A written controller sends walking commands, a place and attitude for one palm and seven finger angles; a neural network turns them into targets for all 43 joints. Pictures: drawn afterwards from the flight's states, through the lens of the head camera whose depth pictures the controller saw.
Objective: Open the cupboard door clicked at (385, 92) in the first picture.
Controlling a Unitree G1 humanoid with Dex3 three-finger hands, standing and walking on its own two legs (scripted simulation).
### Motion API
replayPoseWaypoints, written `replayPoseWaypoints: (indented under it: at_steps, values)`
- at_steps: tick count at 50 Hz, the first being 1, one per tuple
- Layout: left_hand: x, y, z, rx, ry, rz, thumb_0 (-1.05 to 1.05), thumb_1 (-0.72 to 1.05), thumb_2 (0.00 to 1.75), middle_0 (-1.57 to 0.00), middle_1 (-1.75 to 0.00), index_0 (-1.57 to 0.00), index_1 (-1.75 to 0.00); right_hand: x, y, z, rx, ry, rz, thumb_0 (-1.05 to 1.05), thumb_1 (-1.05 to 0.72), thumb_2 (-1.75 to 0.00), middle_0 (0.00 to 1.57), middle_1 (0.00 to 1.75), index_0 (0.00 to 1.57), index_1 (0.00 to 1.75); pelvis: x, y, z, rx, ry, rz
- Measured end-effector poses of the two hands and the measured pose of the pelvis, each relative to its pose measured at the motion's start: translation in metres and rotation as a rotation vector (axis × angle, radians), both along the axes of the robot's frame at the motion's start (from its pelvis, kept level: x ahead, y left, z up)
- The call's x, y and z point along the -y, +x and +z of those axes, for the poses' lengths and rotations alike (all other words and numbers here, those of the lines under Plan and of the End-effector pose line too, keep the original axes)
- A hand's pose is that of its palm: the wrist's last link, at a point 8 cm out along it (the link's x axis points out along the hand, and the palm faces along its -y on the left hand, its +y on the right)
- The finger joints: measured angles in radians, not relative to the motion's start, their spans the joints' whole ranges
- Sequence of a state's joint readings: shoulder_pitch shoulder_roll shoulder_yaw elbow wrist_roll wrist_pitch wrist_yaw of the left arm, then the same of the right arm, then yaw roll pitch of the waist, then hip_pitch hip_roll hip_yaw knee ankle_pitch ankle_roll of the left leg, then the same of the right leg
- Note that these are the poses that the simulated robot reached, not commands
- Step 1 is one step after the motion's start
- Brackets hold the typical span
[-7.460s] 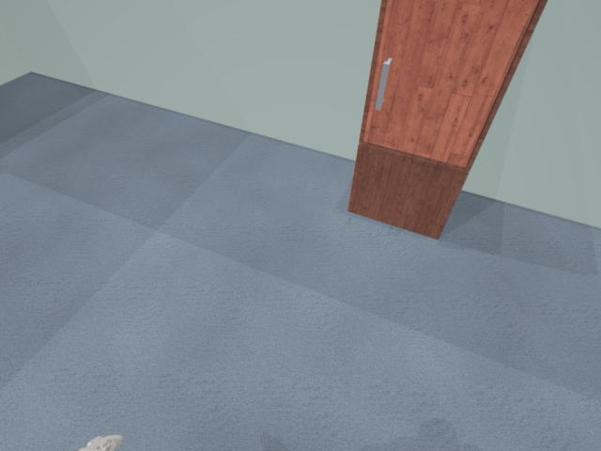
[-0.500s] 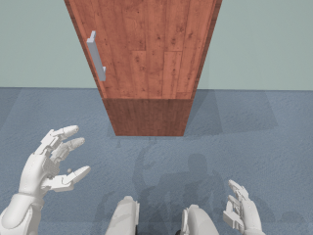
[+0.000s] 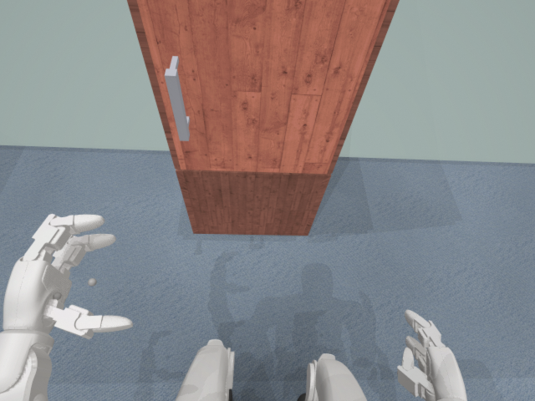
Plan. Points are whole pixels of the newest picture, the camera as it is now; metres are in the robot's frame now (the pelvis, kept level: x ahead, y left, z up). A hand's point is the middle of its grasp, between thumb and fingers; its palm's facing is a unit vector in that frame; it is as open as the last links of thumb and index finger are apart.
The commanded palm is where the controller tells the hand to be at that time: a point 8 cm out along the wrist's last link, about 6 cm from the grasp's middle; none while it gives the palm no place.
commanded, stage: raise the hand with hooked fingers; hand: left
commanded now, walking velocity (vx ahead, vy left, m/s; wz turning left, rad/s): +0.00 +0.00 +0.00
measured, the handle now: (180, 101) +0.63 +0.22 +0.02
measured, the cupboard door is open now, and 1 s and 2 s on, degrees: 0 0 0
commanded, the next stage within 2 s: move the hooked fingers beside the handle in 0.88 s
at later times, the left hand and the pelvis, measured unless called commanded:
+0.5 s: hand (91, 249) +0.30 +0.27 +0.04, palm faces +0.06 -1.00 -0.06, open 14.0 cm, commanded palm +0.27 +0.31 +0.04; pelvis +0.01 -0.01 +0.00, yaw +0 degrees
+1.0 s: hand (103, 249) +0.30 +0.25 +0.04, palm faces +0.09 -0.99 -0.06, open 13.9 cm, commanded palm +0.28 +0.30 +0.04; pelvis +0.01 -0.02 +0.00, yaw +0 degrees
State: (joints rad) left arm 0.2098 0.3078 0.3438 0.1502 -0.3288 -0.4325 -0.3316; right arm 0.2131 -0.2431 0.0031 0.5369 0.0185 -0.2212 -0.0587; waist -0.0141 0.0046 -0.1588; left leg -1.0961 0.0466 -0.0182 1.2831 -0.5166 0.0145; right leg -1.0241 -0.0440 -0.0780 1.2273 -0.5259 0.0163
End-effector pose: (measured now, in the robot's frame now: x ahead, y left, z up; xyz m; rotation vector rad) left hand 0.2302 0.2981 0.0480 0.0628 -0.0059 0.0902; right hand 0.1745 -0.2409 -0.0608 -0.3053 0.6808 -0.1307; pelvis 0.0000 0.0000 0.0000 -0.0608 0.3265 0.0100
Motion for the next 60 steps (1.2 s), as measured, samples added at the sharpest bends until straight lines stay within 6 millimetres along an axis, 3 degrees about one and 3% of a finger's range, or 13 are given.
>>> replayPoseWaypoints:
  at_steps: [3, 8, 21, 32, 52, 60]
  values:
    - [-0.010, 0.002, 0.003, 0.001, 0.015, 0.027, -0.01, -0.39, 0.35, -0.29, -1.13, -0.29, -1.13, -0.009, 0.007, -0.001, 0.001, 0.018, 0.032, 0.01, -0.91, -0.90, 0.21, 0.30, 0.20, 0.30, -0.001, 0.002, 0.001, -0.003, -0.002, 0.006]
    - [-0.015, 0.010, -0.010, -0.070, 0.004, -0.007, -0.01, -0.45, 0.32, -0.29, -1.17, -0.30, -1.17, -0.014, 0.012, -0.007, -0.015, 0.027, 0.052, 0.01, -0.90, -0.90, 0.21, 0.30, 0.20, 0.30, -0.001, 0.004, -0.001, -0.011, -0.004, 0.008]
    - [-0.026, 0.043, -0.002, -0.032, 0.014, -0.011, -0.01, -0.50, 0.30, -0.30, -1.20, -0.30, -1.20, 0.013, -0.008, -0.018, -0.109, -0.006, -0.006, 0.01, -0.90, -0.90, 0.21, 0.30, 0.20, 0.30, 0.007, 0.010, -0.002, -0.036, 0.000, -0.002]
    - [-0.008, 0.050, -0.007, -0.047, 0.002, -0.028, -0.01, -0.50, 0.30, -0.30, -1.20, -0.30, -1.20, 0.031, -0.015, -0.018, -0.129, -0.010, -0.045, 0.01, -0.91, -0.90, 0.21, 0.30, 0.20, 0.30, 0.014, 0.016, -0.001, -0.044, 0.014, -0.014]
    - [-0.005, 0.048, -0.007, -0.036, -0.005, 0.004, -0.01, -0.50, 0.30, -0.30, -1.20, -0.30, -1.20, 0.029, -0.003, -0.022, -0.104, 0.016, -0.028, 0.01, -0.91, -0.90, 0.21, 0.30, 0.20, 0.30, 0.022, 0.014, -0.003, -0.035, 0.018, -0.010]
    - [-0.010, 0.077, -0.014, -0.015, -0.017, -0.010, -0.01, -0.50, 0.30, -0.30, -1.20, -0.30, -1.20, 0.032, -0.012, -0.029, -0.138, -0.022, -0.037, 0.01, -0.91, -0.90, 0.21, 0.30, 0.20, 0.30, 0.020, 0.009, -0.009, -0.044, 0.009, -0.008]
